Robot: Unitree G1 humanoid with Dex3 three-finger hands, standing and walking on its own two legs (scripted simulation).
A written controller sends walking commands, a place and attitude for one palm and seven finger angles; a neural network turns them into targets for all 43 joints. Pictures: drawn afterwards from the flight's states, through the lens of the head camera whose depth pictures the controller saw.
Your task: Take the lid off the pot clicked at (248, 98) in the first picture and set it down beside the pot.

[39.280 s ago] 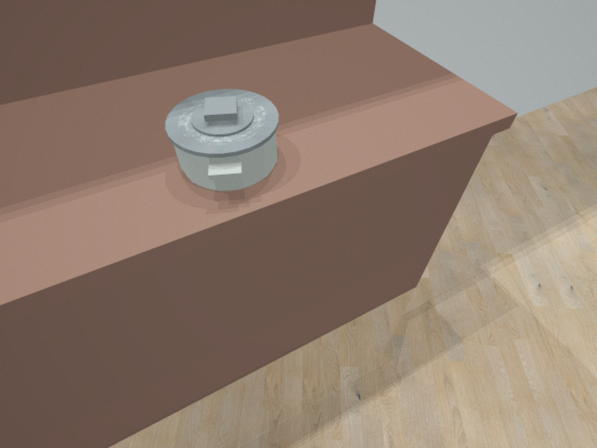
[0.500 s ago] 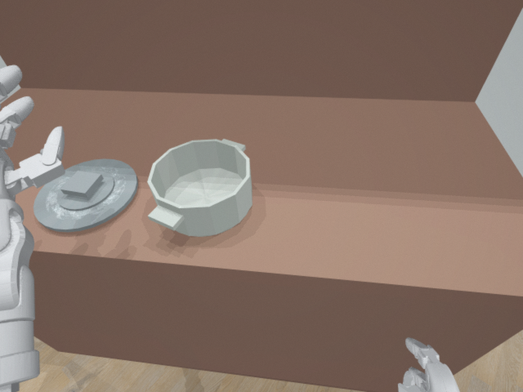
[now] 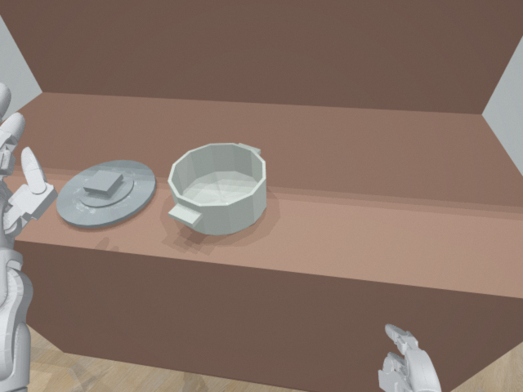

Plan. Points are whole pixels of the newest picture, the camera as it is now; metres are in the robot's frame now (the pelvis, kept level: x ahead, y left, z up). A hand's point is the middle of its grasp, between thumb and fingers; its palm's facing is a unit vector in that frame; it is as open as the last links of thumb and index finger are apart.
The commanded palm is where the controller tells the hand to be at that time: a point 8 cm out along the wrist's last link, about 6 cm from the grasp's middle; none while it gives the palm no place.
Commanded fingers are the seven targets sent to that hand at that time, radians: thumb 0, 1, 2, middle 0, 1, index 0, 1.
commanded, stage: draw the hand back to the body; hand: left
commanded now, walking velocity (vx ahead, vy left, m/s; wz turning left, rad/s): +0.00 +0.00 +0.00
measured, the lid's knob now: (103, 182) +0.46 +0.38 +0.06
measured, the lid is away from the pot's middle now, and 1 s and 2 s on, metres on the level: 0.24 0.24 0.24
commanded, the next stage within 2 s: step back with the hand held close in 0.56 s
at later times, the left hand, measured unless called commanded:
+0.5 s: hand (13, 257) +0.17 +0.25 +0.24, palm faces +0.47 -0.82 -0.33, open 7.4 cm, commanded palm +0.11 +0.29 +0.24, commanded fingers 0.00 0.90 0.90 -0.20 -0.30 -0.20 -0.30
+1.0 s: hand (26, 277) +0.17 +0.26 +0.20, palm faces +0.31 -0.82 -0.47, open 7.4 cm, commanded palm +0.09 +0.31 +0.24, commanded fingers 0.00 0.90 0.90 -0.20 -0.30 -0.20 -0.30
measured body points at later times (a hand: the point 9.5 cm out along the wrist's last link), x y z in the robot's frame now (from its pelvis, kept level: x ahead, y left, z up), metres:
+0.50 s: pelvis -0.02 +0.01 +0.00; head -0.05 -0.01 +0.45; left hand +0.13 +0.29 +0.26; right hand +0.19 -0.19 -0.07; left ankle -0.01 +0.13 -0.74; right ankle -0.03 -0.13 -0.74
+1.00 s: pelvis -0.04 +0.03 -0.01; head +0.00 +0.05 +0.44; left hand +0.14 +0.30 +0.23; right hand +0.14 -0.21 -0.08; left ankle -0.01 +0.13 -0.74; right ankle -0.03 -0.13 -0.74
